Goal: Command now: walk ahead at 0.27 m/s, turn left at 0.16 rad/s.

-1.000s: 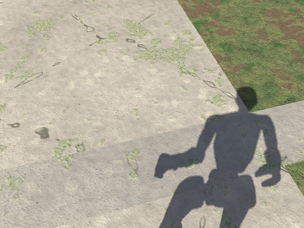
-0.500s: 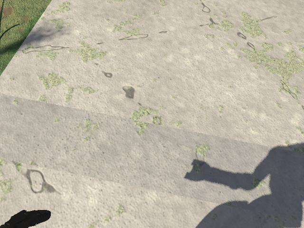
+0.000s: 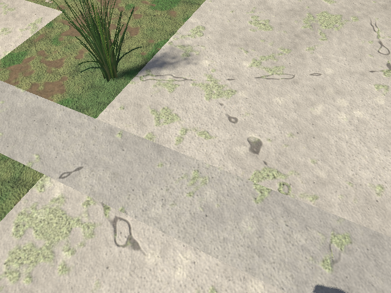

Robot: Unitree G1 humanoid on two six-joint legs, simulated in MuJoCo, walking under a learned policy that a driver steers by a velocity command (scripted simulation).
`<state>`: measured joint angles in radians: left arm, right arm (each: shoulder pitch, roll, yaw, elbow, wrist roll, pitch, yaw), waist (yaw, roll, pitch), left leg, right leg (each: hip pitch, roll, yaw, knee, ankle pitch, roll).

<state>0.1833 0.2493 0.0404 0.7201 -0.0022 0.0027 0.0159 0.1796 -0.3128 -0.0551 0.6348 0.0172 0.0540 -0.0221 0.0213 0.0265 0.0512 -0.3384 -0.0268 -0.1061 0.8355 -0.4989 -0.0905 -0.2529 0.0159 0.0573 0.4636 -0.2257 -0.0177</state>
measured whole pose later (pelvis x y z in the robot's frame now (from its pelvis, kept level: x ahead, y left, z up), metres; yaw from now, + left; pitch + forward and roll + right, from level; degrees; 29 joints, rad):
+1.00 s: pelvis +0.63 -0.23 -0.03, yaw -44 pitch +2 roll +1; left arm 0.46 0.37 0.08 0.87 0.01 -0.07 0.00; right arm 0.03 -0.27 0.02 0.61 -0.05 -0.08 0.00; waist 0.09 -0.02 0.04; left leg -0.55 0.00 0.01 0.59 -0.09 0.01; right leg 0.06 0.16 0.24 0.74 -0.47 -0.14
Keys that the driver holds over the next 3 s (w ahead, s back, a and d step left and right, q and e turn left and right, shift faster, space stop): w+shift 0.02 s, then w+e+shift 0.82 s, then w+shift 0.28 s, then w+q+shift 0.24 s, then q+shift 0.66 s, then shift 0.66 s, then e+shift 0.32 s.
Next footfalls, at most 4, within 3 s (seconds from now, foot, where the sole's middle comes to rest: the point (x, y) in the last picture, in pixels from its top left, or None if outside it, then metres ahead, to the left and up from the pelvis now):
0.10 left None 0.01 0.13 -0.78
0.52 right None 0.38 -0.14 -0.78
0.98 left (281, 194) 0.84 -0.26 -0.78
1.40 right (389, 166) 0.97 -0.71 -0.78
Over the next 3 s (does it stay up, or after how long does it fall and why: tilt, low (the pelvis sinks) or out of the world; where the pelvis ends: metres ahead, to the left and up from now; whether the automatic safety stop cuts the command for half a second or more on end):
stays up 1.23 -0.79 -0.02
